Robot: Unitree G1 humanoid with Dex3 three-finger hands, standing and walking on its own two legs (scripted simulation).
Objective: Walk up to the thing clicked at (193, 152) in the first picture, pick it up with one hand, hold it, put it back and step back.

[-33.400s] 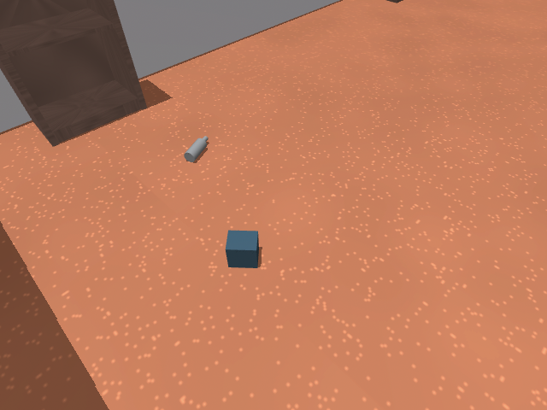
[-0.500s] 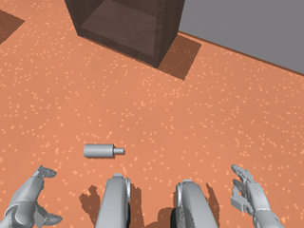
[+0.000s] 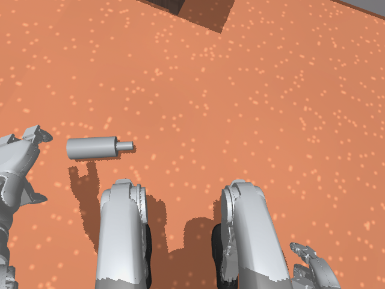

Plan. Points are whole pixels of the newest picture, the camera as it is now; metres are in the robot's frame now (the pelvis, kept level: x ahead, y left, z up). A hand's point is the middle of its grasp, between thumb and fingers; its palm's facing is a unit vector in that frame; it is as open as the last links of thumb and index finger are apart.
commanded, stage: rise first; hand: left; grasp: from above
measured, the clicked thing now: (102, 147) +0.46 +0.28 -0.37
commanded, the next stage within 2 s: none
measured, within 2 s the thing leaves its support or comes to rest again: neither
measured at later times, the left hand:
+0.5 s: hand (49, 161) +0.38 +0.36 -0.21, palm faces -0.45 -0.13 -0.88, open 14.2 cm
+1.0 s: hand (57, 155) +0.40 +0.36 -0.24, palm faces -0.43 -0.09 -0.90, open 14.1 cm
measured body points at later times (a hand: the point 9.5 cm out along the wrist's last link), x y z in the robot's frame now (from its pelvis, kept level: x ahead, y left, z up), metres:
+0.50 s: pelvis +0.00 +0.00 -0.06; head +0.21 +0.07 +0.33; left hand +0.40 +0.36 -0.16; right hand +0.12 -0.27 -0.18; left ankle +0.10 +0.13 -0.37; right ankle +0.09 -0.13 -0.37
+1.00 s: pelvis +0.01 +0.00 -0.08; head +0.24 +0.07 +0.30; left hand +0.42 +0.36 -0.19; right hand +0.11 -0.28 -0.20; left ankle +0.10 +0.13 -0.37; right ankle +0.09 -0.13 -0.37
